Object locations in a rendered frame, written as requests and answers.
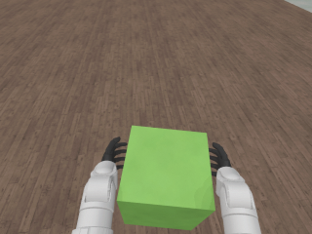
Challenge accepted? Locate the left robot forearm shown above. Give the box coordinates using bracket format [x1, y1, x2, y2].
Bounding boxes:
[71, 160, 118, 234]

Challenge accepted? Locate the carton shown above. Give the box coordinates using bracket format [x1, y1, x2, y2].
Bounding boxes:
[116, 125, 215, 231]

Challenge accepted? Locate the right robot forearm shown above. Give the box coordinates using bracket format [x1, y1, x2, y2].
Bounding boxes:
[215, 167, 261, 234]

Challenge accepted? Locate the robot left hand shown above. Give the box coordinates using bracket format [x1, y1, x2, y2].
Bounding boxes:
[101, 136, 128, 170]

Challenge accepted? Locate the robot right hand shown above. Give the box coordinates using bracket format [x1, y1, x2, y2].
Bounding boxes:
[209, 142, 232, 177]

